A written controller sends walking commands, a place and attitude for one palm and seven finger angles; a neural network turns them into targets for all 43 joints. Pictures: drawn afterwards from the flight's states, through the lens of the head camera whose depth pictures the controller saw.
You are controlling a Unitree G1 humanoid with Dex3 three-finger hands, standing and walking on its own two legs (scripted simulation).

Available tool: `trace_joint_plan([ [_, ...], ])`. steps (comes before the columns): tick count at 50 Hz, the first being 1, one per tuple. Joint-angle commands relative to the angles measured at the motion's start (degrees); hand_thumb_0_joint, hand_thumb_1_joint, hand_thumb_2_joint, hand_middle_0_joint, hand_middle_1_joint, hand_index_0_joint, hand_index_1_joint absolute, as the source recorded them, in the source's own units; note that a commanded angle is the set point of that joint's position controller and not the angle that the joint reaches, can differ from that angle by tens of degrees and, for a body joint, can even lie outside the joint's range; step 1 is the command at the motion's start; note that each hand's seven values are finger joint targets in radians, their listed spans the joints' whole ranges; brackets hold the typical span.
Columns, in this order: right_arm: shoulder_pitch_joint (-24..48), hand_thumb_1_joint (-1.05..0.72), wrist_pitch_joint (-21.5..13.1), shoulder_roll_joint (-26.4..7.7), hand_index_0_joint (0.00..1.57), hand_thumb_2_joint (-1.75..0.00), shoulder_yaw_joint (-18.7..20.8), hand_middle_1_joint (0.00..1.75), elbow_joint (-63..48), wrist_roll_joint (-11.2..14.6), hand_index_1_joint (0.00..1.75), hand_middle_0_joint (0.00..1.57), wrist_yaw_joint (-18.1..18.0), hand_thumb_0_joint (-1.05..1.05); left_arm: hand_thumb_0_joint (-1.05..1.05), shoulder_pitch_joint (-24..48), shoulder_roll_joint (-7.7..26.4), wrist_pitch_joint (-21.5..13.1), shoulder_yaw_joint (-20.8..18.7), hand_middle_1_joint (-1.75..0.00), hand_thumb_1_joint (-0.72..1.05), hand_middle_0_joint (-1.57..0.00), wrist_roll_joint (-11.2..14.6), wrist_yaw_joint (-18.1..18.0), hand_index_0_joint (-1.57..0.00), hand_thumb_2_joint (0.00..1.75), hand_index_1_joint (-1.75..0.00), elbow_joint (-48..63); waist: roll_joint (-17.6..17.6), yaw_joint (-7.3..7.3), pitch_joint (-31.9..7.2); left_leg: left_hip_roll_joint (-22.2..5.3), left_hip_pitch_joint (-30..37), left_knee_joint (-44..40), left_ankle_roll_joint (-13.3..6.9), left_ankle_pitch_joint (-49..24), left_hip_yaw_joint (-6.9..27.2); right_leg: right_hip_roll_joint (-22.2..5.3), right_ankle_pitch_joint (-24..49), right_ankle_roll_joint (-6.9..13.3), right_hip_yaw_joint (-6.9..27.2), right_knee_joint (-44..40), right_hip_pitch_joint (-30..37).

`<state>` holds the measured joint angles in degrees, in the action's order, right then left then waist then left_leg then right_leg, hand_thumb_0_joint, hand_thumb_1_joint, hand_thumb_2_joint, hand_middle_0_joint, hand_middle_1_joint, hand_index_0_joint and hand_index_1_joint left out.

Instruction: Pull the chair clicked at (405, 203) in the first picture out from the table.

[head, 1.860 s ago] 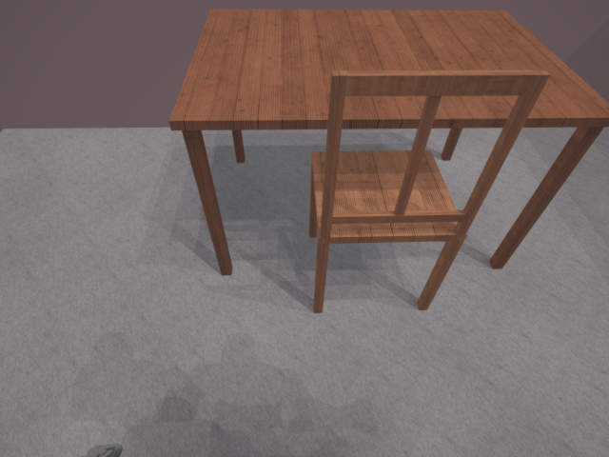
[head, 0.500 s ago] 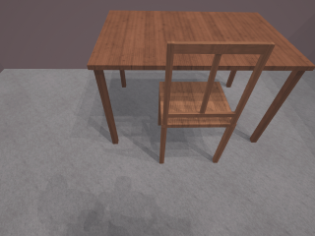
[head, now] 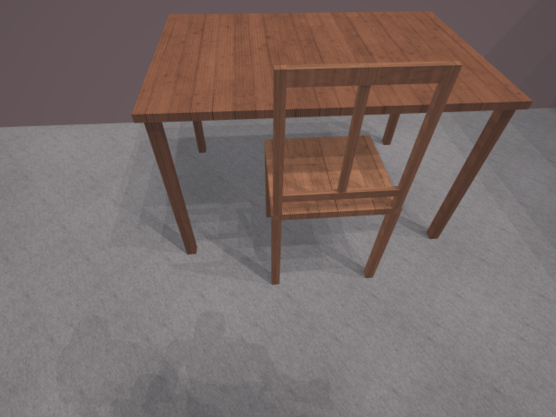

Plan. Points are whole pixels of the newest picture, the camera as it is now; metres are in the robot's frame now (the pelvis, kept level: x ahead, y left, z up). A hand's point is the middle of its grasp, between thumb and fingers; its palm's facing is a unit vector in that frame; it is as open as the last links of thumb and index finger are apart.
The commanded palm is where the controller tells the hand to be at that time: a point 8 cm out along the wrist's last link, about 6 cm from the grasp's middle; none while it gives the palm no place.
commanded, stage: walk to a spot facing it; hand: left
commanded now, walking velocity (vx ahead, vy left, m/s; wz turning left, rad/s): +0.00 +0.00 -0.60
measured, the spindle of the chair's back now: (351, 144) +0.79 -0.13 -0.07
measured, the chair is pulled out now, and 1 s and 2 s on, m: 0.00 0.00 0.00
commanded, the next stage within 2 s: none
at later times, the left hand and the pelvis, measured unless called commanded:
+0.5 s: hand out of the picture +0.04 +0.19 -0.16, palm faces -0.15 -0.96 -0.24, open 7.4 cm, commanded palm none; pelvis -0.03 +0.00 +0.00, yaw -15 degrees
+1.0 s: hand out of the picture +0.15 +0.12 -0.16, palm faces -0.50 -0.82 -0.27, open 7.4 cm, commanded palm none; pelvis -0.06 +0.00 -0.01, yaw -32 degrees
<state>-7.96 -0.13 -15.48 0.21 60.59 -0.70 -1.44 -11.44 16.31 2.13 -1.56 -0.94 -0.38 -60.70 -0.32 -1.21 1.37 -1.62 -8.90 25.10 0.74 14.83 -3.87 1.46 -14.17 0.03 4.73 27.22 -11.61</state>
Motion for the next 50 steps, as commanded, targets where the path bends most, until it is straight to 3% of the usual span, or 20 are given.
trace_joint_plan([
  [1, -2.3, -0.90, 0.1, -10.0, 0.20, -0.90, 3.6, 0.30, -5.6, -0.3, 0.30, 0.20, -0.9, 0.00, 0.00, -1.3, 6.7, -0.1, -2.3, -0.30, 0.90, -0.20, -0.1, 0.2, -0.20, 0.90, -0.30, 6.4, 5.0, 0.94, -0.3, -11.6, 0.4, -3.1, -3.7, -7.0, 6.3, -2.6, 9.8, 0.6, 2.1, 6.8, -7.7],
  [6, 1.2, -0.90, 0.1, -9.6, 0.20, -0.90, 4.8, 0.30, -9.1, -0.4, 0.30, 0.20, -0.5, 0.00, 0.00, -6.9, 4.0, 0.1, -3.3, -0.30, 0.90, -0.20, -0.3, 1.1, -0.20, 0.90, -0.30, 8.1, 8.4, -2.35, 0.6, -15.8, -8.0, 3.0, -6.2, -9.6, 3.5, -2.8, -4.5, 0.1, -3.2, 10.7, -2.2],
  [7, 1.7, -0.90, 0.6, -8.3, 0.20, -0.90, 4.7, 0.30, -9.8, -0.3, 0.30, 0.20, -0.3, 0.00, 0.00, -9.6, 6.2, -0.4, -3.8, -0.30, 0.90, -0.20, -0.7, 1.0, -0.20, 0.90, -0.30, 7.7, -0.9, -3.65, -0.1, -11.0, -12.1, 12.8, -2.7, -2.3, -0.7, -5.1, 4.7, 1.6, 2.6, 2.8, 1.3],
  [8, 1.7, -0.90, 0.9, -4.0, 0.20, -0.90, 4.2, 0.30, -11.8, 0.0, 0.30, 0.20, -0.2, 0.00, 0.00, -10.6, 11.0, -1.1, -4.9, -0.30, 0.90, -0.20, -1.2, 0.1, -0.20, 0.90, -0.30, 8.4, -20.3, -3.46, -0.2, -0.4, -22.3, 28.6, 1.8, 15.4, -5.1, -17.0, 11.3, 6.5, 26.0, -8.1, 3.0],
  [9, 3.7, -0.90, 1.3, -5.1, 0.20, -0.90, 4.1, 0.30, -12.6, -0.1, 0.30, 0.20, -0.4, 0.00, 0.00, -12.2, 11.0, -1.3, -4.9, -0.30, 0.90, -0.20, -0.2, -0.6, -0.20, 0.90, -0.30, 8.6, -17.6, -4.66, 0.1, 0.4, -22.3, 36.7, 1.3, 19.3, 4.4, -19.8, 13.8, 9.4, 32.4, -13.4, -0.8],
  [12, 0.2, -0.90, 0.8, -4.1, 0.20, -0.90, 4.4, 0.30, -10.8, -0.2, 0.30, 0.20, 0.1, 0.00, 0.00, -4.0, 7.9, -1.4, -4.7, -0.30, 0.90, -0.20, -0.1, -0.9, -0.20, 0.90, -0.30, 11.1, -3.8, 0.24, -0.8, -2.4, -21.6, 39.4, 1.9, 9.6, 6.4, -14.6, 10.3, 11.5, 22.7, -9.5, -1.3],
  [20, 1.3, -0.90, 0.6, -2.0, 0.20, -0.90, 4.2, 0.30, -12.4, 0.3, 0.30, 0.20, -0.4, 0.00, 0.00, -7.2, 7.6, -0.8, -5.4, -0.30, 0.90, -0.20, -0.4, -0.4, -0.20, 0.90, -0.30, 11.2, -7.2, -1.52, -3.9, 0.8, -15.1, 22.6, 2.2, 9.2, 4.6, -10.6, 10.9, 10.2, 22.9, -9.1, 0.0],
  [25, -5.8, -0.90, -0.3, -2.3, 0.20, -0.90, 4.2, 0.30, -11.9, 0.8, 0.30, 0.20, -1.1, 0.00, 0.00, -3.2, 7.9, 0.1, -5.9, -0.30, 0.90, -0.20, -0.4, -0.2, -0.20, 0.90, -0.30, 12.5, -10.0, 1.28, -5.9, 3.0, -2.4, 3.3, 0.5, 4.1, 4.4, -7.6, 9.1, 6.2, 24.0, -6.8, -5.0],
  [26, -8.4, -0.90, -0.8, -3.5, 0.20, -0.90, 4.5, 0.30, -11.3, 0.8, 0.30, 0.20, -1.5, 0.00, 0.00, -2.0, 6.6, 0.2, -5.7, -0.30, 0.90, -0.20, -0.2, -0.1, -0.20, 0.90, -0.30, 13.0, -7.9, 2.56, -6.4, 1.0, 5.5, -3.0, -0.5, 1.7, 5.9, -4.7, 5.2, 3.8, 21.9, -3.9, -10.7],
  [28, -7.6, -0.90, -1.0, -11.9, 0.20, -0.90, 5.8, 0.30, -13.3, -0.3, 0.30, 0.20, -1.7, 0.00, 0.00, -1.3, 2.1, 0.1, -5.0, -0.30, 0.90, -0.20, 0.1, 1.1, -0.20, 0.90, -0.30, 15.3, 16.0, 2.81, -2.6, -22.7, 7.9, -15.2, -8.6, 7.0, 29.2, 5.4, -15.4, -1.9, 3.5, 19.8, -27.3],
  [29, -4.7, -0.90, -0.9, -11.5, 0.20, -0.90, 5.4, 0.30, -14.7, -0.5, 0.30, 0.20, -1.7, 0.00, 0.00, -0.4, 4.6, -0.2, -5.9, -0.30, 0.90, -0.20, -0.8, 1.6, -0.20, 0.90, -0.30, 15.8, 10.7, 1.91, -0.3, -26.2, -1.9, -15.3, -12.1, 5.1, 30.1, 0.1, -14.8, -3.1, 1.5, 30.7, -25.0],
  [31, 0.7, -0.90, -1.1, -7.0, 0.20, -0.90, 3.9, 0.30, -15.0, -0.8, 0.30, 0.20, -1.5, 0.00, 0.00, -2.5, 3.9, 0.4, -6.0, -0.30, 0.90, -0.20, -0.8, 2.3, -0.20, 0.90, -0.30, 12.7, 8.6, -1.12, 1.1, -16.6, -5.4, -11.5, -9.4, -5.4, 15.0, -1.2, -8.0, -3.7, 0.2, 39.1, -22.2],
  [33, 1.5, -0.90, -1.1, -6.5, 0.20, -0.90, 3.7, 0.30, -15.0, -0.7, 0.30, 0.20, -1.5, 0.00, 0.00, -3.2, 2.7, 0.9, -5.2, -0.30, 0.90, -0.20, -0.3, 2.8, -0.20, 0.90, -0.30, 12.4, 10.6, -1.49, 0.7, -14.1, -4.5, -9.1, -8.6, -11.6, 8.1, -2.3, -7.4, -4.2, -2.3, 37.3, -20.8],
  [37, -6.0, -0.90, -0.8, -8.5, 0.20, -0.90, 4.8, 0.30, -12.2, -1.0, 0.30, 0.20, -1.0, 0.00, 0.00, 3.3, 1.5, 0.7, -3.8, -0.30, 0.90, -0.20, -0.1, 3.0, -0.20, 0.90, -0.30, 14.3, 9.7, 2.90, 0.9, -15.8, 0.4, -5.0, -9.0, -21.9, 4.9, -2.8, -9.9, -3.7, -7.6, 21.1, -15.6],
  [42, -6.7, -0.90, 0.0, -10.2, 0.20, -0.90, 5.6, 0.30, -11.7, -0.8, 0.30, 0.20, -0.1, 0.00, 0.00, -0.1, 3.2, -0.4, -4.0, -0.30, 0.90, -0.20, -0.1, 2.8, -0.20, 0.90, -0.30, 13.3, 8.7, 1.00, -1.4, -15.0, -4.5, 6.3, -4.0, -18.6, -0.2, -0.9, -1.2, -1.5, -10.4, 3.4, -0.3],
  [43, -7.5, -0.90, 0.1, -8.9, 0.20, -0.90, 5.2, 0.30, -12.1, -0.5, 0.30, 0.20, 0.2, 0.00, 0.00, -3.9, 6.4, -1.3, -4.7, -0.30, 0.90, -0.20, -0.2, 2.5, -0.20, 0.90, -0.30, 12.4, 2.9, -0.83, -4.1, -12.7, -10.8, 17.0, -0.3, -11.5, -3.8, -5.5, 6.3, 0.6, -4.7, -3.2, 9.6],
  [44, -6.7, -0.90, 0.1, -3.6, 0.20, -0.90, 3.9, 0.30, -14.6, -0.1, 0.30, 0.20, 0.6, 0.00, 0.00, -7.3, 14.4, -2.0, -6.4, -0.30, 0.90, -0.20, -0.7, 1.3, -0.20, 0.90, -0.30, 11.7, -17.1, -2.08, -6.6, -4.1, -26.2, 32.5, 3.4, 17.2, -7.0, -22.0, 21.9, 7.5, 18.9, -8.1, 17.4],
  [45, -2.2, -0.90, 0.4, -5.3, 0.20, -0.90, 3.9, 0.30, -16.4, -0.3, 0.30, 0.20, -0.2, 0.00, 0.00, -10.3, 14.9, -1.4, -6.4, -0.30, 0.90, -0.20, 0.3, 0.4, -0.20, 0.90, -0.30, 11.5, -12.3, -4.70, -7.2, -4.7, -26.6, 38.4, 2.6, 20.6, 2.6, -25.2, 28.9, 12.1, 19.7, -6.9, 13.1],
  [46, -0.6, -0.90, 0.5, -4.8, 0.20, -0.90, 4.0, 0.30, -15.9, -0.1, 0.30, 0.20, -0.4, 0.00, 0.00, -8.0, 13.1, -1.3, -6.4, -0.30, 0.90, -0.20, 0.0, -0.1, -0.20, 0.90, -0.30, 11.6, -14.5, -3.39, -7.0, -5.2, -27.3, 40.9, 2.4, 18.1, 4.6, -21.2, 24.7, 12.3, 19.3, -7.0, 10.6],
  [50, -3.1, -0.90, 1.1, -4.0, 0.20, -0.90, 3.9, 0.30, -12.9, -0.4, 0.30, 0.20, 0.0, 0.00, 0.00, 0.6, 8.8, -1.0, -4.9, -0.30, 0.90, -0.20, -0.3, -0.2, -0.20, 0.90, -0.30, 14.1, -6.8, 0.60, -3.3, -4.9, -19.7, 35.0, 3.5, 9.9, 2.5, -15.2, 18.2, 10.5, 10.9, -7.0, -0.2],
])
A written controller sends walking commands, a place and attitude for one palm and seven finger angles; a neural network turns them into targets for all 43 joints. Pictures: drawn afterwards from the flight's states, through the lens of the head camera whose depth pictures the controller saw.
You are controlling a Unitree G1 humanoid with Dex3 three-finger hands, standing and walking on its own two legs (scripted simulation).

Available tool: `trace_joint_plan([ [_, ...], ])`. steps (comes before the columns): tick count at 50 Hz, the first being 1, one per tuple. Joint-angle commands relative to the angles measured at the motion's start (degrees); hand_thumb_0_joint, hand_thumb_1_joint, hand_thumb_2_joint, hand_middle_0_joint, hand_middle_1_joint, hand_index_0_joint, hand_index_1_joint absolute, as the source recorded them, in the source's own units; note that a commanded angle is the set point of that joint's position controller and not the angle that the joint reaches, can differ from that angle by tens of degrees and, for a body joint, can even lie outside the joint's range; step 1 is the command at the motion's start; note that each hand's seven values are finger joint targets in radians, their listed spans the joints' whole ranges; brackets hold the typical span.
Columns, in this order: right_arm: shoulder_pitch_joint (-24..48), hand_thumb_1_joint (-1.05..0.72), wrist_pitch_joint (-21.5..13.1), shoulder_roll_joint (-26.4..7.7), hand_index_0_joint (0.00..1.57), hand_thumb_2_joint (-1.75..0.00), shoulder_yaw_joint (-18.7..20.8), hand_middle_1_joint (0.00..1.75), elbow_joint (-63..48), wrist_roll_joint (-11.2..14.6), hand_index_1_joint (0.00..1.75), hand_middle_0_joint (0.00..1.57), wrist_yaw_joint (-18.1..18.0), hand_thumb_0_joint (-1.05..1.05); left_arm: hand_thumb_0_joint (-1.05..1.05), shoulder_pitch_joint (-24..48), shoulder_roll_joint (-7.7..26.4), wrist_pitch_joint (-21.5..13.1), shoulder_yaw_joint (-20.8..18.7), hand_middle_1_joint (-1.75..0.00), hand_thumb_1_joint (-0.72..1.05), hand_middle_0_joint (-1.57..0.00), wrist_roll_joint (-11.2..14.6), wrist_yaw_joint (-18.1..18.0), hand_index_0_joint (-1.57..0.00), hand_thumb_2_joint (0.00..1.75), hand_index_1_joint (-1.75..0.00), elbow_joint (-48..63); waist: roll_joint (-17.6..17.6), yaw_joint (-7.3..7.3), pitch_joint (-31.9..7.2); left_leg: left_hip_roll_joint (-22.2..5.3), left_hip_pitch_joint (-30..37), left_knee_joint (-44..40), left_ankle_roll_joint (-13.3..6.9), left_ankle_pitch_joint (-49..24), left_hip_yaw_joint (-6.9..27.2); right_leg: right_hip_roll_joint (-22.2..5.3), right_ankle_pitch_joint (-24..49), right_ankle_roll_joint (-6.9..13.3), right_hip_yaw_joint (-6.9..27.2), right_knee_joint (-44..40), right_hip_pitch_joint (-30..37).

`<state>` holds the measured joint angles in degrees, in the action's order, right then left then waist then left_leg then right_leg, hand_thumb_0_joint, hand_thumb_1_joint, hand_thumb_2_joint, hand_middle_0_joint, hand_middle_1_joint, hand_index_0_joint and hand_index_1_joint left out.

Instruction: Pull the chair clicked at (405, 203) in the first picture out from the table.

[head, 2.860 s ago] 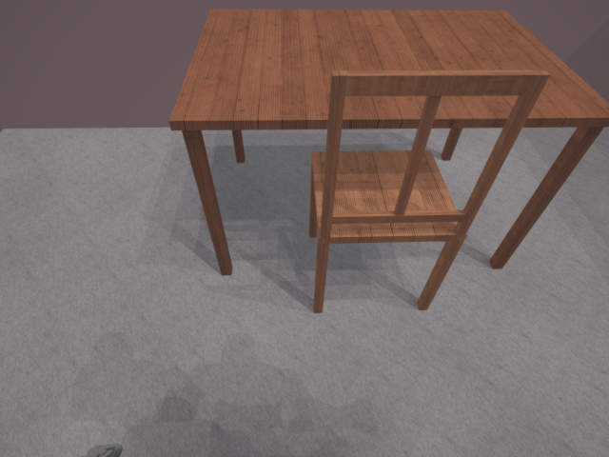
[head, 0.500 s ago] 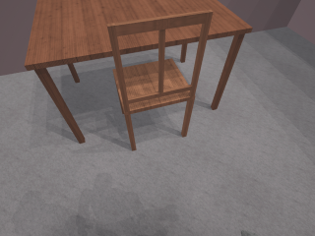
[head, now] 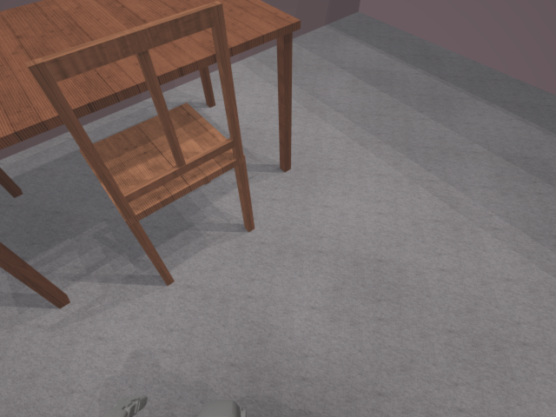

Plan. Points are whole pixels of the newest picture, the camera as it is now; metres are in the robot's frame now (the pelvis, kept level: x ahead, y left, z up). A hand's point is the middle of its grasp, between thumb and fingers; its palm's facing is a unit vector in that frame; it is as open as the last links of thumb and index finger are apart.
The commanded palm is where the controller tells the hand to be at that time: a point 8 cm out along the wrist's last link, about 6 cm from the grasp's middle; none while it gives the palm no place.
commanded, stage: walk to a spot facing it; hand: left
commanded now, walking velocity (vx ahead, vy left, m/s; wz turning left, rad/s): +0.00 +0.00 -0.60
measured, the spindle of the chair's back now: (164, 116) +0.79 +0.34 -0.06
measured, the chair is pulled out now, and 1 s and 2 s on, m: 0.00 0.00 0.00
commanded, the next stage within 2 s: turn to face it in 1.78 s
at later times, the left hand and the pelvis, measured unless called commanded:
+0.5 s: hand out of the picture +0.13 +0.22 -0.16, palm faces -0.28 -0.95 -0.17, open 7.4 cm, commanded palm none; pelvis +0.00 +0.04 +0.02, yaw -19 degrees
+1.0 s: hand (217, 377) +0.20 +0.13 -0.16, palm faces -0.51 -0.84 -0.18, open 7.4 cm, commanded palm none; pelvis +0.09 -0.03 +0.01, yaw -35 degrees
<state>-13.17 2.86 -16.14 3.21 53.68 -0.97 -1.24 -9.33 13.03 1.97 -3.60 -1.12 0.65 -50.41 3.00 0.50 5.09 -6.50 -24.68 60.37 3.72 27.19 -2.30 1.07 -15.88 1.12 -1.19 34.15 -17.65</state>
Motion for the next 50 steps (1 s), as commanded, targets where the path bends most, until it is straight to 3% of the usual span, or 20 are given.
trace_joint_plan([
  [1, 1.3, -0.90, -1.7, -3.0, 0.20, -0.90, 0.9, 0.30, -5.7, -0.1, 0.30, 0.20, -0.1, 0.00, 0.00, -1.6, 12.4, -0.8, -2.9, -0.30, 0.90, -0.20, -0.1, -1.2, -0.20, 0.90, -0.30, 3.8, -10.0, -0.98, -7.3, 0.7, -2.9, -2.4, 0.6, -3.0, 0.4, -14.2, 17.8, 9.3, 17.0, -14.2, 5.3],
  [6, 0.6, -0.90, -2.1, -2.4, 0.20, -0.90, 1.0, 0.30, -6.3, 0.2, 0.30, 0.20, -0.1, 0.00, 0.00, -1.2, 12.8, 0.0, -3.2, -0.30, 0.90, -0.20, -0.4, -0.8, -0.20, 0.90, -0.30, 3.9, -11.9, -1.37, -6.0, 3.3, 2.4, -13.9, -0.1, -2.9, -0.5, -13.0, 8.2, 9.2, 21.6, -15.5, 1.3],
  [10, -6.9, -0.90, -3.2, -2.7, 0.20, -0.90, 0.9, 0.30, -4.9, 0.5, 0.30, 0.20, -0.9, 0.00, 0.00, 1.1, 11.2, 0.8, -3.1, -0.30, 0.90, -0.20, 0.2, -0.6, -0.20, 0.90, -0.30, 4.7, -10.6, 1.91, -7.2, 4.3, 15.6, -32.8, -1.4, -10.6, -0.4, -8.8, 5.2, 4.9, 21.8, -10.2, -5.2],
  [11, -8.1, -0.90, -3.7, -6.3, 0.20, -0.90, 1.5, 0.30, -5.1, 0.1, 0.30, 0.20, -1.3, 0.00, 0.00, 0.7, 8.0, 1.1, -2.6, -0.30, 0.90, -0.20, 0.6, -0.3, -0.20, 0.90, -0.30, 5.7, -0.5, 2.56, -6.8, -4.2, 20.4, -41.9, -4.4, -5.1, 10.5, -2.5, -2.9, 1.6, 17.1, -2.0, -13.3],
  [12, -7.8, -0.90, -3.8, -11.7, 0.20, -0.90, 2.2, 0.30, -6.3, -0.3, 0.30, 0.20, -1.2, 0.00, 0.00, 0.2, 5.2, 1.0, -2.0, -0.30, 0.90, -0.20, 0.6, 0.3, -0.20, 0.90, -0.30, 6.7, 15.7, 2.13, -5.3, -18.3, 18.8, -49.7, -9.4, -3.4, 25.8, 4.0, -14.6, -2.0, 6.0, 13.3, -18.8],
  [13, -5.5, -0.90, -3.8, -11.0, 0.20, -0.90, 1.9, 0.30, -6.7, -0.4, 0.30, 0.20, -1.3, 0.00, 0.00, 0.5, 7.2, 1.1, -2.7, -0.30, 0.90, -0.20, -0.5, 0.4, -0.20, 0.90, -0.30, 6.2, 12.9, 1.76, -3.9, -22.2, 11.9, -51.3, -12.3, -0.5, 27.6, -0.1, -15.5, -2.8, 6.6, 23.9, -17.3],
  [15, 1.1, -0.90, -4.1, -6.9, 0.20, -0.90, 0.7, 0.30, -7.4, -0.5, 0.30, 0.20, -1.6, 0.00, 0.00, -1.1, 7.3, 1.1, -3.4, -0.30, 0.90, -0.20, -0.7, 1.5, -0.20, 0.90, -0.30, 3.5, 4.6, -1.49, -1.3, -14.2, 8.4, -49.2, -10.6, -5.5, 13.8, -1.5, -7.4, -3.6, 4.7, 33.7, -15.3],
  [17, 1.9, -0.90, -4.3, -4.9, 0.20, -0.90, 0.2, 0.30, -7.3, -0.2, 0.30, 0.20, -1.7, 0.00, 0.00, -2.8, 5.6, 1.4, -3.0, -0.30, 0.90, -0.20, -0.4, 1.9, -0.20, 0.90, -0.30, 1.9, 5.7, -1.81, -2.8, -10.4, 12.3, -46.1, -9.3, -16.7, 4.4, -2.4, -3.5, -4.7, 3.0, 34.5, -15.8],
  [20, -3.7, -0.90, -4.3, -5.4, 0.20, -0.90, 0.9, 0.30, -4.8, -0.4, 0.30, 0.20, -1.6, 0.00, 0.00, -0.1, 4.0, 1.6, -2.2, -0.30, 0.90, -0.20, 0.0, 1.8, -0.20, 0.90, -0.30, 2.3, 5.1, 0.72, -4.7, -12.0, 19.7, -43.9, -11.1, -23.9, 2.2, -3.5, -6.0, -5.2, 0.8, 27.4, -15.6],
  [24, -8.4, -0.90, -4.5, -6.2, 0.20, -0.90, 1.9, 0.30, -2.3, -0.7, 0.30, 0.20, -1.0, 0.00, 0.00, 5.1, 2.9, 1.2, -1.8, -0.30, 0.90, -0.20, -0.4, 2.6, -0.20, 0.90, -0.30, 3.6, 5.6, 3.38, -2.2, -15.0, 20.0, -48.2, -11.2, -5.5, 2.3, -5.2, -7.7, -4.3, -1.5, 18.6, -15.4],
  [30, -8.7, -0.90, -4.9, -7.6, 0.20, -0.90, 2.8, 0.30, -0.4, -1.1, 0.30, 0.20, -0.1, 0.00, 0.00, 6.2, 1.8, -0.4, -1.4, -0.30, 0.90, -0.20, -0.5, 3.1, -0.20, 0.90, -0.30, 3.7, 7.4, 3.45, -2.9, -16.7, 19.0, -45.7, -9.6, -3.2, -2.4, -4.3, -10.1, -2.3, -5.3, 5.2, -7.6],
  [32, -8.8, -0.90, -4.9, -7.3, 0.20, -0.90, 2.8, 0.30, -0.1, -1.0, 0.30, 0.20, 0.3, 0.00, 0.00, 3.3, 2.1, -1.2, -1.5, -0.30, 0.90, -0.20, -0.5, 2.7, -0.20, 0.90, -0.30, 2.5, 4.2, 1.61, -5.1, -15.3, 17.5, -39.0, -7.8, -7.9, -5.6, -2.3, -6.1, -1.4, -7.4, -3.2, 0.5],
  [33, -7.5, -0.90, -4.9, -6.9, 0.20, -0.90, 2.6, 0.30, -0.5, -0.9, 0.30, 0.20, 0.5, 0.00, 0.00, -2.4, 3.2, -1.7, -1.9, -0.30, 0.90, -0.20, -0.4, 2.3, -0.20, 0.90, -0.30, 0.5, 1.5, -1.55, -6.8, -13.2, 12.4, -30.7, -5.8, -8.5, -8.5, -1.2, -2.4, -0.3, -8.1, -8.5, 10.4],
  [34, -6.4, -0.90, -4.9, -4.2, 0.20, -0.90, 1.8, 0.30, -2.0, -0.1, 0.30, 0.20, 1.1, 0.00, 0.00, -9.8, 8.7, -2.5, -3.0, -0.30, 0.90, -0.20, -0.7, 1.5, -0.20, 0.90, -0.30, -1.7, -10.0, -5.40, -9.9, -9.0, -0.9, -15.9, -2.7, -5.7, -14.3, -9.9, -9.7, 3.2, 2.8, -14.3, 25.3],
  [35, 0.0, -0.90, -4.8, -0.9, 0.20, -0.90, 0.4, 0.30, -6.0, -0.2, 0.30, 0.20, 1.8, 0.00, 0.00, -16.8, 15.8, -3.0, -4.4, -0.30, 0.90, -0.20, 0.0, 0.6, -0.20, 0.90, -0.30, -3.7, -22.8, -9.03, -7.9, -1.1, -18.8, 0.1, 0.0, 10.1, -11.5, -23.4, -12.2, 10.0, 28.0, -21.7, 29.5],
  [36, 4.5, -0.90, -4.7, -3.5, 0.20, -0.90, 1.1, 0.30, -7.7, -0.5, 0.30, 0.20, 1.5, 0.00, 0.00, -18.8, 15.9, -3.0, -4.7, -0.30, 0.90, -0.20, 0.8, -0.4, -0.20, 0.90, -0.30, -4.2, -18.2, -9.42, -6.0, -1.9, -23.3, 6.1, -0.9, 6.8, -2.9, -25.8, -11.2, 12.8, 33.0, -23.6, 26.2],
  [38, 5.4, -0.90, -5.0, -3.2, 0.20, -0.90, 1.6, 0.30, -6.5, -0.6, 0.30, 0.20, 1.8, 0.00, 0.00, -10.7, 11.4, -3.4, -3.7, -0.30, 0.90, -0.20, 0.3, -0.9, -0.20, 0.90, -0.30, -2.7, -12.3, -5.45, -0.7, -4.4, -21.9, 6.3, -0.7, -2.2, 0.1, -21.4, -15.6, 11.8, 25.1, -23.5, 17.8],
  [41, 1.0, -0.90, -4.3, -1.8, 0.20, -0.90, 1.7, 0.30, -4.1, -1.0, 0.30, 0.20, 2.1, 0.00, 0.00, -6.2, 8.5, -4.4, -2.4, -0.30, 0.90, -0.20, -0.2, -0.8, -0.20, 0.90, -0.30, -1.5, -10.8, -1.28, 0.9, -3.3, -12.1, -1.2, 0.8, -8.6, -2.0, -16.1, -2.9, 9.4, 14.2, -23.5, 7.7],
  [46, 3.4, -0.90, -5.0, -0.7, 0.20, -0.90, 1.5, 0.30, -6.0, -0.7, 0.30, 0.20, 2.7, 0.00, 0.00, -7.9, 9.5, -5.0, -2.5, -0.30, 0.90, -0.20, -0.3, -0.5, -0.20, 0.90, -0.30, -3.1, -10.7, -1.42, 1.0, -0.7, -7.3, -13.2, 0.6, -13.2, -2.6, -13.9, -1.9, 8.8, 13.6, -23.1, 6.3],
  [50, 1.0, -0.90, -6.2, -0.9, 0.20, -0.90, 1.6, 0.30, -6.1, -0.3, 0.30, 0.20, 2.3, 0.00, 0.00, -6.1, 10.0, -4.7, -3.1, -0.30, 0.90, -0.20, -0.3, -0.5, -0.20, 0.90, -0.30, -3.3, -11.7, 0.20, -0.5, 2.0, 5.7, -24.2, -0.3, -13.8, -3.5, -12.7, -1.6, 7.2, 13.9, -18.2, 2.8],
])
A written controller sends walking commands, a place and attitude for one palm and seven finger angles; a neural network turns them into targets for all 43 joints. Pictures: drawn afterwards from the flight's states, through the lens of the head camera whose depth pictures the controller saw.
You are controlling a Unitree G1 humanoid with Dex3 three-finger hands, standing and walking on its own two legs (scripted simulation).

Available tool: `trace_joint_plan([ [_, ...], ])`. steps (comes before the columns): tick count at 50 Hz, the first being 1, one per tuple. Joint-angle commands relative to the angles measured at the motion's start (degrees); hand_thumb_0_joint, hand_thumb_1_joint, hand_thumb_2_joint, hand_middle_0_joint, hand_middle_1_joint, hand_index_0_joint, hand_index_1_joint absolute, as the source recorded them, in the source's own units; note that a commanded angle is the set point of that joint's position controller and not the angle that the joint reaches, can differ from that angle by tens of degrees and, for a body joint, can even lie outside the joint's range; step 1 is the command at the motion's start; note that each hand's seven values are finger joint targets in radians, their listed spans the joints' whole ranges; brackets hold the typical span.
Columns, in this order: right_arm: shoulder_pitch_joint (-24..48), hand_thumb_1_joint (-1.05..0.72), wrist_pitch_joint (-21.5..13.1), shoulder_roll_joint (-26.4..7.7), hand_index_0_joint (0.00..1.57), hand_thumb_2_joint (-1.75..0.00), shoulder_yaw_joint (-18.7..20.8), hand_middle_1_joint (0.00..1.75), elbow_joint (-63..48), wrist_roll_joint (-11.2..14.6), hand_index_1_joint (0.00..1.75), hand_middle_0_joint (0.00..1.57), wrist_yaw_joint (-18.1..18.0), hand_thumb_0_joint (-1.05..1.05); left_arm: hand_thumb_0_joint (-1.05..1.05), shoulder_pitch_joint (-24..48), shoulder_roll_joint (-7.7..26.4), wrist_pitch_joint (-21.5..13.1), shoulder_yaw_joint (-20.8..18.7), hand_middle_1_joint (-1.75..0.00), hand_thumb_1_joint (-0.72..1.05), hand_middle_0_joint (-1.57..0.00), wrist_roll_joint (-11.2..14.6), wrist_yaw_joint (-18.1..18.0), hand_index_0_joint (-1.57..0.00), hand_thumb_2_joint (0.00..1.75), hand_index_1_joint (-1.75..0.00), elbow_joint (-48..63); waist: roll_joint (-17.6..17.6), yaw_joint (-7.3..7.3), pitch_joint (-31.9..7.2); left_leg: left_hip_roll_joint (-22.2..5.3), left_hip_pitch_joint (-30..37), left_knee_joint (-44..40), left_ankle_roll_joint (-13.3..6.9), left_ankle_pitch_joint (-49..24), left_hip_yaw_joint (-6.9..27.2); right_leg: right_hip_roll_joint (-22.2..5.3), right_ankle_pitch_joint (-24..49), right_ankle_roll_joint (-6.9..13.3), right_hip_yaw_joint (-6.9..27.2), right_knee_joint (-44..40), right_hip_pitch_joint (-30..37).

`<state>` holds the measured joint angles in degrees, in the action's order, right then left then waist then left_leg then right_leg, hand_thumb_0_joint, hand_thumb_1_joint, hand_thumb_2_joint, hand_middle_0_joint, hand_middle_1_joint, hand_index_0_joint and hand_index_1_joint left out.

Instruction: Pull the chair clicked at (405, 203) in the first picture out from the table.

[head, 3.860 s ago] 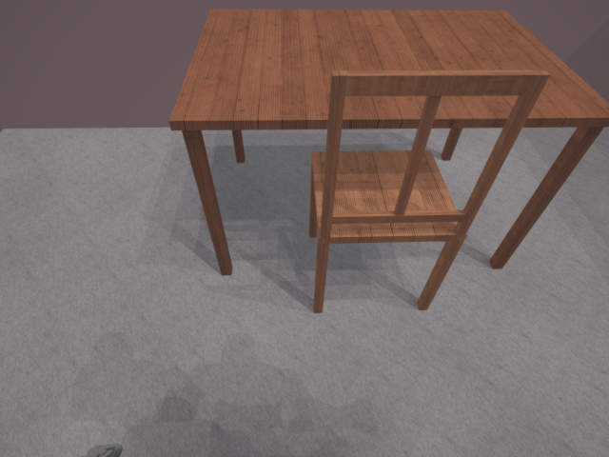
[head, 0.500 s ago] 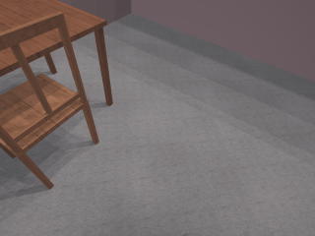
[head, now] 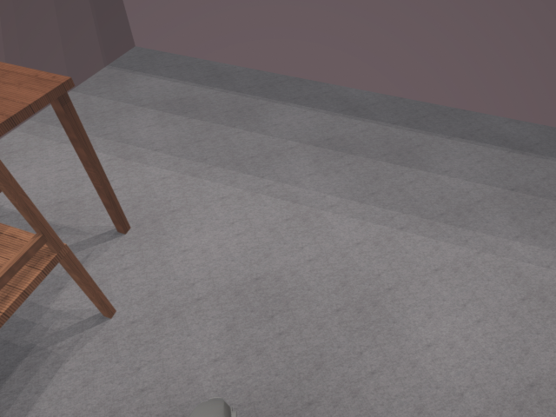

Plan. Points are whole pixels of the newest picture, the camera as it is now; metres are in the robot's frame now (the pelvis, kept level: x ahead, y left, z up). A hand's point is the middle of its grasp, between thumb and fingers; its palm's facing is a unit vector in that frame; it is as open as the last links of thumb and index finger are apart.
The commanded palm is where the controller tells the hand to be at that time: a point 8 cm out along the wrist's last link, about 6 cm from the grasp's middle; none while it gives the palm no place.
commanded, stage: walk to a spot facing it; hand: left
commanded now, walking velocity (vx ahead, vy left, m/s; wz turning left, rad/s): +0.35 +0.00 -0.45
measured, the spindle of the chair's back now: out of the picture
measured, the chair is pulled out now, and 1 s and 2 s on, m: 0.00 0.00 0.00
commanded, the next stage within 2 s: turn to face it in 0.78 s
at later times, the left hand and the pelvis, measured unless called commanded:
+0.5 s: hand (214, 307) +0.34 +0.15 -0.16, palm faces -0.33 -0.93 -0.17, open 7.4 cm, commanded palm none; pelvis +0.17 +0.01 +0.00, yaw -18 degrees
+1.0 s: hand (255, 272) +0.43 +0.08 -0.17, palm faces -0.31 -0.93 -0.19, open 7.3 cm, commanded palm none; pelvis +0.35 -0.08 +0.00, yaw -23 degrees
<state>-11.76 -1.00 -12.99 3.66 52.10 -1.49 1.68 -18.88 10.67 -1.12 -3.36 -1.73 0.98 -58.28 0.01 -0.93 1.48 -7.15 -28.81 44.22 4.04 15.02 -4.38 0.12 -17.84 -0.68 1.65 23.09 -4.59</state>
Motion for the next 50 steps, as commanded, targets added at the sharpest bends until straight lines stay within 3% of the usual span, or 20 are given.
trace_joint_plan([
  [1, -4.3, -0.90, -2.7, -5.1, 0.20, -0.90, 1.3, 0.30, -3.2, 0.1, 0.30, 0.20, -1.1, 0.00, 0.00, 3.9, 11.7, -1.4, -3.4, -0.30, 0.90, -0.20, 0.5, -0.8, -0.20, 0.90, -0.30, 4.5, -6.3, 3.45, 1.4, 3.7, 17.4, -12.7, -0.7, -3.1, -1.8, -9.5, 1.7, 7.7, 10.2, -2.3, -12.4],
  [2, -11.5, -0.90, -3.1, -8.1, 0.20, -0.90, 2.0, 0.30, -1.0, 0.0, 0.30, 0.20, -2.0, 0.00, 0.00, 3.8, 9.6, -1.3, -3.2, -0.30, 0.90, -0.20, 0.5, -0.6, -0.20, 0.90, -0.30, 4.4, 1.5, 6.44, -2.3, 2.0, 28.7, -16.3, -1.1, 0.1, 0.6, -5.8, 4.5, 6.1, 8.2, 9.7, -16.4],
  [3, -20.2, -0.90, -3.4, -15.1, 0.20, -0.90, 3.6, 0.30, 0.9, -1.1, 0.30, 0.20, -2.8, 0.00, 0.00, 2.4, 5.4, -0.8, -2.7, -0.30, 0.90, -0.20, 1.2, 0.0, -0.20, 0.90, -0.30, 5.5, 19.4, 9.57, -7.6, -14.0, 36.8, -24.3, -4.7, 13.6, 21.0, 2.3, -10.1, 2.8, 0.4, 29.8, -26.3],
  [4, -22.6, -0.90, -2.9, -16.1, 0.20, -0.90, 2.8, 0.30, 1.1, -1.0, 0.30, 0.20, -3.0, 0.00, 0.00, 3.0, 4.7, -1.1, -2.4, -0.30, 0.90, -0.20, 0.9, 0.3, -0.20, 0.90, -0.30, 7.3, 20.5, 8.86, -6.6, -21.8, 35.3, -33.8, -9.1, 23.3, 35.3, 3.7, -15.4, 2.3, 0.4, 43.0, -32.8],
  [5, -16.5, -0.90, -2.7, -13.5, 0.20, -0.90, 2.2, 0.30, 0.4, -0.6, 0.30, 0.20, -3.1, 0.00, 0.00, 4.0, 5.8, -1.1, -2.7, -0.30, 0.90, -0.20, 0.4, 0.3, -0.20, 0.90, -0.30, 6.6, 15.1, 6.96, -3.2, -22.6, 27.8, -36.2, -9.8, 30.4, 34.6, -0.4, -11.2, 3.1, 2.1, 50.1, -34.0],
  [6, -11.4, -0.90, -3.0, -10.1, 0.20, -0.90, 1.4, 0.30, -0.7, -0.4, 0.30, 0.20, -3.1, 0.00, 0.00, 5.0, 5.8, -0.9, -2.9, -0.30, 0.90, -0.20, 0.1, 0.8, -0.20, 0.90, -0.30, 5.9, 11.9, 4.76, 1.9, -19.6, 21.2, -36.7, -8.9, 28.5, 28.3, -3.0, -5.3, 2.9, 1.6, 52.5, -34.5],
  [8, -6.8, -0.90, -3.8, -5.3, 0.20, -0.90, 0.1, 0.30, -0.7, -0.2, 0.30, 0.20, -3.2, 0.00, 0.00, 2.9, 4.5, -0.1, -2.8, -0.30, 0.90, -0.20, -0.3, 1.8, -0.20, 0.90, -0.30, 4.1, 8.7, 1.37, 3.8, -14.9, 17.0, -35.0, -6.9, 13.0, 13.9, -5.7, 2.3, 1.6, 0.3, 51.1, -31.9],
  [11, -7.7, -0.90, -4.4, -3.6, 0.20, -0.90, 0.0, 0.30, 0.7, 0.4, 0.30, 0.20, -3.4, 0.00, 0.00, 1.7, 3.1, 1.5, -2.6, -0.30, 0.90, -0.20, -0.2, 1.9, -0.20, 0.90, -0.30, 3.6, 8.1, 0.12, 2.1, -13.1, 17.9, -34.3, -7.8, 1.9, 3.3, -6.4, 6.0, 0.3, -0.8, 48.4, -31.7],
  [17, -12.0, -0.90, -4.4, -4.1, 0.20, -0.90, 0.8, 0.30, 3.1, 0.3, 0.30, 0.20, -3.1, 0.00, 0.00, 10.2, 1.8, 1.9, -2.1, -0.30, 0.90, -0.20, -0.4, 2.5, -0.20, 0.90, -0.30, 6.9, 6.4, 2.02, 3.9, -14.1, 25.5, -35.1, -10.1, -3.1, -3.7, -8.2, 9.6, -1.1, -4.2, 34.0, -37.4],
  [24, -14.8, -0.90, -3.4, -5.6, 0.20, -0.90, 0.9, 0.30, 5.3, -0.5, 0.30, 0.20, -2.5, 0.00, 0.00, 19.7, 1.7, 0.8, -1.2, -0.30, 0.90, -0.20, -0.1, 2.5, -0.20, 0.90, -0.30, 9.5, 8.3, 4.34, 5.1, -15.2, 28.1, -29.0, -8.9, -16.9, -10.6, -5.4, 6.8, 1.4, -8.4, 17.1, -28.9],
  [26, -14.5, -0.90, -3.1, -6.8, 0.20, -0.90, 1.2, 0.30, 5.3, -0.6, 0.30, 0.20, -2.5, 0.00, 0.00, 16.5, 2.7, 0.1, -1.4, -0.30, 0.90, -0.20, 0.0, 2.3, -0.20, 0.90, -0.30, 8.5, 7.1, 2.34, 2.1, -14.9, 29.2, -21.3, -8.2, -30.0, -12.7, -2.2, 3.0, 3.1, -11.1, 13.6, -21.1],
  [28, -12.7, -0.90, -2.8, -6.9, 0.20, -0.90, 1.1, 0.30, 4.4, -0.1, 0.30, 0.20, -2.0, 0.00, 0.00, 1.9, 6.9, -1.0, -2.5, -0.30, 0.90, -0.20, -0.2, 1.7, -0.20, 0.90, -0.30, 3.8, 2.8, -4.78, -6.3, -11.7, 20.6, -0.1, -4.8, -34.4, -15.8, 1.0, 6.3, 5.0, -12.8, 8.1, 2.5],
  [29, -13.4, -0.90, -2.8, -3.6, 0.20, -0.90, 0.2, 0.30, 2.8, 0.9, 0.30, 0.20, -1.3, 0.00, 0.00, -6.1, 13.9, -1.9, -4.4, -0.30, 0.90, -0.20, -0.4, 0.9, -0.20, 0.90, -0.30, 2.1, -9.7, -8.11, -13.8, -6.4, 2.8, 18.0, -2.3, -6.5, -15.6, -13.3, 2.7, 9.7, 6.2, 4.5, 19.8],
  [30, -10.0, -0.90, -2.9, -2.0, 0.20, -0.90, -0.1, 0.30, 0.1, 1.3, 0.30, 0.20, -1.8, 0.00, 0.00, -9.8, 18.9, -1.7, -5.1, -0.30, 0.90, -0.20, 1.1, 0.2, -0.20, 0.90, -0.30, 1.1, -14.4, -7.96, -16.3, 0.2, -10.5, 33.3, -0.6, 20.4, -8.2, -25.9, 10.6, 15.1, 29.3, -3.3, 23.7],
  [32, -5.2, -0.90, -2.7, -3.4, 0.20, -0.90, 0.8, 0.30, 0.1, 0.9, 0.30, 0.20, -2.2, 0.00, 0.00, -1.1, 15.7, -1.0, -4.6, -0.30, 0.90, -0.20, 1.4, -0.6, -0.20, 0.90, -0.30, 3.7, -5.0, -4.90, -8.6, -3.2, -11.5, 37.9, -1.8, 10.7, 1.4, -24.5, -2.4, 14.9, 25.8, -8.6, 8.6],
  [33, -5.0, -0.90, -2.3, -3.0, 0.20, -0.90, 0.7, 0.30, 1.6, 0.3, 0.30, 0.20, -2.2, 0.00, 0.00, 3.6, 12.3, -1.2, -3.3, -0.30, 0.90, -0.20, 1.3, -0.8, -0.20, 0.90, -0.30, 4.5, -3.3, -2.47, -3.1, -5.4, -9.3, 34.5, -1.8, 5.4, 2.2, -21.1, -1.4, 12.6, 18.0, -9.5, -0.8],
  [35, -9.7, -0.90, -0.8, -1.4, 0.20, -0.90, 0.3, 0.30, 4.3, -0.4, 0.30, 0.20, -2.3, 0.00, 0.00, 7.3, 8.6, -2.0, -2.0, -0.30, 0.90, -0.20, 0.8, -1.1, -0.20, 0.90, -0.30, 4.9, -5.8, 1.90, -0.2, -5.3, -3.5, 28.5, -1.1, 0.9, 1.5, -16.2, 5.7, 10.0, 8.3, -11.3, -10.7],
  [37, -12.8, -0.90, -0.2, -0.6, 0.20, -0.90, 0.2, 0.30, 5.7, -0.6, 0.30, 0.20, -2.0, 0.00, 0.00, 7.3, 7.5, -2.4, -1.7, -0.30, 0.90, -0.20, 0.4, -1.3, -0.20, 0.90, -0.30, 4.0, -6.7, 3.52, -1.3, -4.2, -0.4, 22.9, -0.8, -0.5, 0.6, -13.6, 7.5, 9.8, 4.1, -11.5, -12.5],
  [45, -0.5, -0.90, -0.8, 0.5, 0.20, -0.90, -0.3, 0.30, 2.0, -0.1, 0.30, 0.20, -1.1, 0.00, 0.00, 0.5, 6.1, -3.3, -1.1, -0.30, 0.90, -0.20, 0.5, -1.5, -0.20, 0.90, -0.30, 0.5, -5.3, 0.26, 1.0, -1.8, -3.9, 3.2, -0.6, -2.2, 0.3, -14.8, 15.2, 11.4, 4.0, -11.6, -3.5],
  [50, 1.8, -0.90, -1.2, 1.1, 0.20, -0.90, -1.1, 0.30, 2.7, 0.5, 0.30, 0.20, -1.3, 0.00, 0.00, -1.2, 6.0, -2.8, -0.7, -0.30, 0.90, -0.20, 0.6, -2.3, -0.20, 0.90, -0.30, -1.7, -5.7, -0.28, 1.1, 1.8, 5.1, -7.8, -2.5, -2.9, -0.8, -15.4, 29.4, 8.1, -1.8, -5.7, -0.1],
])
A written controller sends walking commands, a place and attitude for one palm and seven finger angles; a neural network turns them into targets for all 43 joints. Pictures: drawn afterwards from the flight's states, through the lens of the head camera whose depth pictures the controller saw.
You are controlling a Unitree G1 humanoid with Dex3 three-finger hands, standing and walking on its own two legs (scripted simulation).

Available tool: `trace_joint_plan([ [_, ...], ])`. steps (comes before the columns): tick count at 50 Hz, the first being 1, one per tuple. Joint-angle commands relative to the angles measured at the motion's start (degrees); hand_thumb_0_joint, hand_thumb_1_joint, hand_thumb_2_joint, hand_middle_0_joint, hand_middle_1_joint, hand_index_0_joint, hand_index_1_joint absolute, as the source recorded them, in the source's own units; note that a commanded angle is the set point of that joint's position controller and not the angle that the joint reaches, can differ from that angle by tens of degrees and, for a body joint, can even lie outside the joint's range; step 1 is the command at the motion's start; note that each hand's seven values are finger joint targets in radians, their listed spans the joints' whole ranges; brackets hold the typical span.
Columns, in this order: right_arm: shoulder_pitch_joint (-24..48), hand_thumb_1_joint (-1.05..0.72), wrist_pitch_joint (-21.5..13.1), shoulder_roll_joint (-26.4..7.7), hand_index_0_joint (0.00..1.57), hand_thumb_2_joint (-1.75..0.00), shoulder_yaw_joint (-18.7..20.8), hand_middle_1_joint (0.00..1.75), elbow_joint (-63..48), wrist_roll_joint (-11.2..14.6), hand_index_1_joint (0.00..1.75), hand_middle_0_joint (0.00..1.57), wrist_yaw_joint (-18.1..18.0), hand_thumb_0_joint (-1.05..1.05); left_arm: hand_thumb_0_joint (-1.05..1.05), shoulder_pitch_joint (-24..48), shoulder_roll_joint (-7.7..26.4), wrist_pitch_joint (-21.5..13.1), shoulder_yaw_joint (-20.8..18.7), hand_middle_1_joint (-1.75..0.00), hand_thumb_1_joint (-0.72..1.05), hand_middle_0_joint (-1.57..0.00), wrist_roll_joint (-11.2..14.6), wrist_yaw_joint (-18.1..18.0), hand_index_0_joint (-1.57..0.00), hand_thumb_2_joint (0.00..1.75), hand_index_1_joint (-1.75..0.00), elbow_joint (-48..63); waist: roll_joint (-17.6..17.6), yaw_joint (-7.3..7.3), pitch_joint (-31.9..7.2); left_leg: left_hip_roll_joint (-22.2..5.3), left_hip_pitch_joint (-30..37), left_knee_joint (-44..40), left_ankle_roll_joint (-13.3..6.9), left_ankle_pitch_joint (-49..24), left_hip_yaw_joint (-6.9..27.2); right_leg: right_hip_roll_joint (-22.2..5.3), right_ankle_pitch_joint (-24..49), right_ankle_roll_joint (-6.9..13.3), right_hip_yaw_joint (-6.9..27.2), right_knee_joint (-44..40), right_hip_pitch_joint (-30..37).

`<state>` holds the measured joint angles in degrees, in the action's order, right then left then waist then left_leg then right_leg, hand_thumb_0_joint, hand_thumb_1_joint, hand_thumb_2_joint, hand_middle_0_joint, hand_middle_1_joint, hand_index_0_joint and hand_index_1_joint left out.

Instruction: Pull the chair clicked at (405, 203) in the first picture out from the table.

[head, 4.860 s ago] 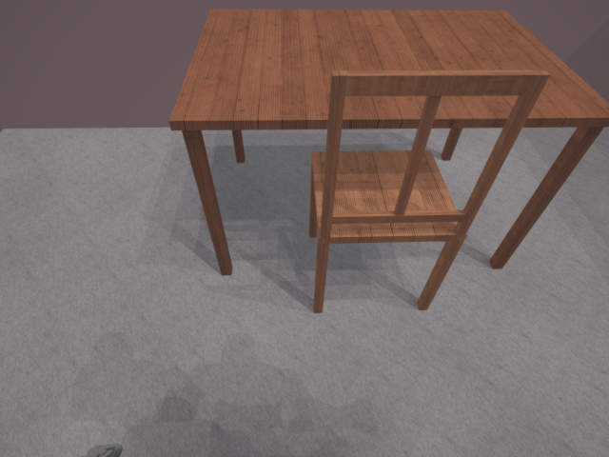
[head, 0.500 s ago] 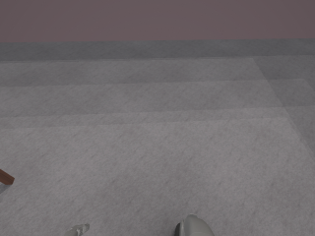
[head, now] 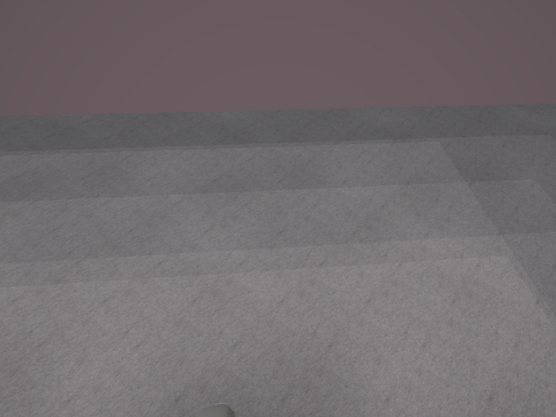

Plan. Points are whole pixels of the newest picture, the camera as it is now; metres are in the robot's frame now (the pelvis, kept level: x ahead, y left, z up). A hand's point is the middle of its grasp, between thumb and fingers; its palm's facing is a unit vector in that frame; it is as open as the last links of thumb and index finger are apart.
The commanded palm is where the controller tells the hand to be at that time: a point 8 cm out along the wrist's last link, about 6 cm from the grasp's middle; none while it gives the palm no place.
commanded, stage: turn to face it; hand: left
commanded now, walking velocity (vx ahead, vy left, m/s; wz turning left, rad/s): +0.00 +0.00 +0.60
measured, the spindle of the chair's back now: out of the picture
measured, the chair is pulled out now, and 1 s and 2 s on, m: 0.00 0.00 0.00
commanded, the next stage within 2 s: none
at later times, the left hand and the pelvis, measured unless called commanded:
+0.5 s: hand out of the picture +0.13 +0.24 -0.16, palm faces +0.30 -0.93 -0.23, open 7.4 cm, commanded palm none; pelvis +0.07 +0.01 +0.00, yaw +16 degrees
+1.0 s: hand out of the picture -0.02 +0.20 -0.19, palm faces +0.60 -0.76 -0.26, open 7.4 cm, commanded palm none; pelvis +0.08 +0.01 -0.02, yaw +36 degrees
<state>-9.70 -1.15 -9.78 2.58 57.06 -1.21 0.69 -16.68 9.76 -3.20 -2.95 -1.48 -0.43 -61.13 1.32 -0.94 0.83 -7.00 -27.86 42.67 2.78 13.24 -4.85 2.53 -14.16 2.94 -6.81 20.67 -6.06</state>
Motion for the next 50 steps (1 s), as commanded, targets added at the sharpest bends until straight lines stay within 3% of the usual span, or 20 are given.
trace_joint_plan([
  [1, -1.6, -0.90, -0.9, -2.7, 0.20, -0.90, 0.0, 0.30, -1.8, 0.2, 0.30, 0.20, -0.4, 0.00, 0.00, -3.0, 7.2, -0.4, -1.1, -0.30, 0.90, -0.20, 0.4, -1.0, -0.20, 0.90, -0.30, 1.0, -6.9, 0.51, 1.9, 2.5, 7.3, -9.0, -1.6, -2.9, -1.0, -17.1, 27.4, 3.3, 5.0, -0.5, 1.0],
  [3, -9.0, -0.90, -1.0, -6.9, 0.20, -0.90, 1.0, 0.30, -0.2, -0.2, 0.30, 0.20, -0.7, 0.00, 0.00, -3.4, 6.5, 0.5, -1.3, -0.30, 0.90, -0.20, 0.7, -1.2, -0.20, 0.90, -0.30, 1.5, 0.6, 3.32, -2.5, -0.2, 20.5, -15.2, -4.0, -21.2, 3.8, -13.4, 21.6, -1.3, 0.4, 15.3, -4.4],
  [4, -12.4, -0.90, -0.7, -12.2, 0.20, -0.90, 2.0, 0.30, -0.5, -0.6, 0.30, 0.20, -1.2, 0.00, 0.00, -5.7, 4.5, 0.9, -1.2, -0.30, 0.90, -0.20, 1.4, -1.2, -0.20, 0.90, -0.30, 2.5, 12.2, 3.62, -6.6, -12.1, 29.7, -16.3, -10.8, -40.1, 18.0, -7.3, 0.8, -5.0, -3.0, 28.0, -15.4],
  [5, -14.0, -0.90, -0.1, -13.5, 0.20, -0.90, 1.9, 0.30, -0.2, 0.0, 0.30, 0.20, -1.8, 0.00, 0.00, -4.5, 4.7, 1.0, -0.7, -0.30, 0.90, -0.20, 1.1, -1.4, -0.20, 0.90, -0.30, 4.0, 14.9, 4.11, -8.3, -18.1, 30.7, -20.3, -16.7, -46.4, 26.4, -4.0, -24.2, -5.8, 0.7, 41.0, -20.2],
  [6, -12.1, -0.90, 0.2, -13.2, 0.20, -0.90, 1.8, 0.30, -0.1, 0.1, 0.30, 0.20, -2.3, 0.00, 0.00, -1.3, 5.6, 1.8, -1.3, -0.30, 0.90, -0.20, 0.8, -1.5, -0.20, 0.90, -0.30, 4.1, 11.1, 4.14, -7.3, -16.9, 26.3, -22.0, -17.1, -36.7, 26.7, -5.3, -22.4, -5.5, 5.3, 46.1, -22.7],
  [9, -3.4, -0.90, 0.1, -10.0, 0.20, -0.90, 1.6, 0.30, -3.3, 0.1, 0.30, 0.20, -2.3, 0.00, 0.00, 0.9, 4.9, 2.8, -1.9, -0.30, 0.90, -0.20, 0.4, -0.7, -0.20, 0.90, -0.30, 4.5, 4.4, 1.01, -2.6, -9.7, 16.0, -24.8, -13.1, -21.9, 19.2, -7.8, -11.4, -6.5, 6.7, 45.9, -22.6],
  [16, -3.2, -0.90, 1.0, -11.1, 0.20, -0.90, 3.1, 0.30, -5.0, 0.1, 0.30, 0.20, -1.8, 0.00, 0.00, 2.8, 5.1, 4.6, -2.8, -0.30, 0.90, -0.20, 0.2, -0.9, -0.20, 0.90, -0.30, 7.7, 6.1, 1.53, -3.1, -5.8, 14.4, -26.8, -12.5, -7.8, 20.7, -7.0, -7.4, -8.0, 6.4, 37.8, -22.4],
  [23, -4.4, -0.90, 2.0, -13.3, 0.20, -0.90, 4.7, 0.30, -6.4, -0.4, 0.30, 0.20, -1.6, 0.00, 0.00, 7.7, 5.8, 4.2, -2.7, -0.30, 0.90, -0.20, 0.7, -1.0, -0.20, 0.90, -0.30, 12.6, 8.5, 2.82, -5.1, -4.6, 16.7, -22.5, -13.3, -15.8, 27.1, -3.8, -11.1, -7.6, 6.9, 26.1, -18.5],
  [26, -2.2, -0.90, 2.5, -13.7, 0.20, -0.90, 5.2, 0.30, -7.8, -0.3, 0.30, 0.20, -1.4, 0.00, 0.00, 4.3, 6.6, 3.9, -2.8, -0.30, 0.90, -0.20, 1.2, -1.3, -0.20, 0.90, -0.30, 12.9, 8.7, 1.05, -6.4, -2.3, 12.7, -19.8, -11.7, -17.3, 28.5, -1.9, -7.1, -6.8, 6.4, 15.3, -9.3],
  [28, -0.9, -0.90, 2.6, -11.7, 0.20, -0.90, 5.0, 0.30, -9.0, 0.5, 0.30, 0.20, -0.9, 0.00, 0.00, 0.1, 9.8, 3.1, -3.4, -0.30, 0.90, -0.20, 1.0, -1.7, -0.20, 0.90, -0.30, 12.6, 3.0, -1.35, -7.2, 2.0, 3.4, -13.8, -7.1, -8.6, 25.6, -6.3, 0.9, -5.6, 9.2, -0.9, 4.3],
  [29, -1.9, -0.90, 2.5, -7.5, 0.20, -0.90, 4.5, 0.30, -10.2, 1.0, 0.30, 0.20, -0.6, 0.00, 0.00, -0.4, 15.2, 2.7, -4.4, -0.30, 0.90, -0.20, 0.1, -2.1, -0.20, 0.90, -0.30, 13.1, -12.8, -1.70, -6.6, 9.6, -8.8, -1.8, -1.9, 9.0, 14.4, -22.1, -0.1, -0.7, 24.0, -7.6, 11.7],
  [30, -1.7, -0.90, 2.4, -8.1, 0.20, -0.90, 4.7, 0.30, -11.3, 0.1, 0.30, 0.20, -0.7, 0.00, 0.00, 2.3, 17.8, 3.2, -4.0, -0.30, 0.90, -0.20, 0.0, -1.8, -0.20, 0.90, -0.30, 14.5, -16.6, -1.15, -4.1, 11.0, -10.7, 11.2, -0.1, 20.4, 8.4, -31.9, 4.2, 4.8, 28.4, -7.1, 3.6],
  [31, 0.0, -0.90, 3.0, -9.7, 0.20, -0.90, 4.9, 0.30, -10.9, -0.3, 0.30, 0.20, -0.5, 0.00, 0.00, 4.4, 15.4, 2.9, -4.0, -0.30, 0.90, -0.20, 0.2, -2.0, -0.20, 0.90, -0.30, 15.3, -12.5, -0.57, -2.0, 8.2, -9.4, 19.6, -0.4, 18.0, 10.0, -29.5, 7.3, 5.8, 24.9, -6.2, -1.7],
  [33, -0.4, -0.90, 3.7, -9.2, 0.20, -0.90, 4.6, 0.30, -9.3, -0.2, 0.30, 0.20, 0.2, 0.00, 0.00, 8.9, 11.9, 2.7, -2.9, -0.30, 0.90, -0.20, 0.3, -1.9, -0.20, 0.90, -0.30, 15.8, -11.5, 1.99, 2.3, 5.5, -9.0, 27.2, 0.6, 12.1, 8.2, -23.9, 15.3, 4.5, 15.5, -3.2, -5.3],
  [35, -0.7, -0.90, 3.9, -8.5, 0.20, -0.90, 4.1, 0.30, -8.9, -0.1, 0.30, 0.20, 0.7, 0.00, 0.00, 7.7, 10.9, 2.3, -2.3, -0.30, 0.90, -0.20, 0.2, -1.7, -0.20, 0.90, -0.30, 15.7, -11.8, 1.98, 1.8, 5.4, -7.9, 27.1, 1.6, 9.5, 5.7, -21.1, 24.0, 3.5, 9.0, -0.5, -3.3],
  [44, 7.7, -0.90, 3.6, -8.0, 0.20, -0.90, 2.3, 0.30, -11.6, 0.5, 0.30, 0.20, 1.2, 0.00, 0.00, -0.3, 15.6, 3.3, -3.3, -0.30, 0.90, -0.20, -0.3, -1.4, -0.20, 0.90, -0.30, 13.2, -15.7, -2.52, -0.9, 6.3, 1.7, 2.9, 0.9, 11.9, -1.3, -22.4, 33.8, 2.7, 3.0, 4.7, 3.5],
  [47, 3.8, -0.90, 3.0, -9.6, 0.20, -0.90, 2.5, 0.30, -11.1, 0.5, 0.30, 0.20, 0.9, 0.00, 0.00, 0.5, 16.1, 3.5, -3.7, -0.30, 0.90, -0.20, 0.0, -1.2, -0.20, 0.90, -0.30, 12.8, -14.4, -0.24, -4.0, 7.5, 10.6, -10.2, -0.4, 5.2, -2.9, -22.1, 34.6, 0.0, -0.4, 11.8, 2.9],
  [48, -0.8, -0.90, 2.5, -11.8, 0.20, -0.90, 3.1, 0.30, -10.0, 0.2, 0.30, 0.20, 0.8, 0.00, 0.00, 1.0, 16.0, 3.6, -3.8, -0.30, 0.90, -0.20, 0.5, -1.1, -0.20, 0.90, -0.30, 13.0, -9.8, 2.52, -6.9, 6.5, 20.1, -18.1, -1.5, -4.2, -1.4, -21.5, 31.1, -2.5, -2.5, 20.7, -1.5],
  [49, -5.3, -0.90, 1.9, -18.7, 0.20, -0.90, 4.9, 0.30, -9.6, -0.3, 0.30, 0.20, 0.5, 0.00, 0.00, 0.8, 13.1, 3.7, -3.4, -0.30, 0.90, -0.20, 1.0, -0.5, -0.20, 0.90, -0.30, 14.9, 6.1, 5.06, -11.4, -7.1, 34.3, -19.5, -7.7, -23.3, 15.7, -15.0, 7.0, -6.9, -4.7, 34.9, -17.8],
  [50, -9.3, -0.90, 2.0, -23.6, 0.20, -0.90, 5.8, 0.30, -8.5, 0.6, 0.30, 0.20, 0.1, 0.00, 0.00, 3.6, 9.8, 3.8, -2.0, -0.30, 0.90, -0.20, 0.9, -0.5, -0.20, 0.90, -0.30, 17.4, 17.4, 6.83, -12.7, -18.6, 36.9, -18.6, -15.7, -49.5, 27.9, -10.1, -25.1, -9.0, -0.2, 45.0, -28.5],
])
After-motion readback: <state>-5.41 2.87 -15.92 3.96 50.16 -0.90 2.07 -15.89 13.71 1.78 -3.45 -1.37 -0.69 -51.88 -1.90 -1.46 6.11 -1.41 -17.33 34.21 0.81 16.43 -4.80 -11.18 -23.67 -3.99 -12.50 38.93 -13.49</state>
